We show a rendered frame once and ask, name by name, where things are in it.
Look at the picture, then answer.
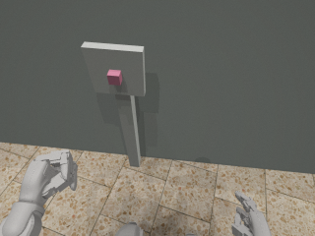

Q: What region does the robot left hand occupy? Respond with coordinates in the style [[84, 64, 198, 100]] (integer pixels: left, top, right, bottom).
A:
[[19, 149, 78, 206]]

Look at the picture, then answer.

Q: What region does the panel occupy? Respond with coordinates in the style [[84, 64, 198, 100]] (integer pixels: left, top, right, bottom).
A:
[[81, 41, 146, 167]]

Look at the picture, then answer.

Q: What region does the button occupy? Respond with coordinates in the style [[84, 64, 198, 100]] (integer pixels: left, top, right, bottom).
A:
[[107, 69, 123, 86]]

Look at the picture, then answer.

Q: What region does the robot left forearm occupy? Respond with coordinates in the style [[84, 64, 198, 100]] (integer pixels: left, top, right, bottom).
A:
[[0, 201, 45, 236]]

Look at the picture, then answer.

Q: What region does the robot right hand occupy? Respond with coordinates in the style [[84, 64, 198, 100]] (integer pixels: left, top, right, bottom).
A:
[[231, 191, 272, 236]]

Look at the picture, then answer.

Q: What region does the left robot thigh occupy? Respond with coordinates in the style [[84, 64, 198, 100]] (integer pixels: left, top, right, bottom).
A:
[[114, 224, 144, 236]]

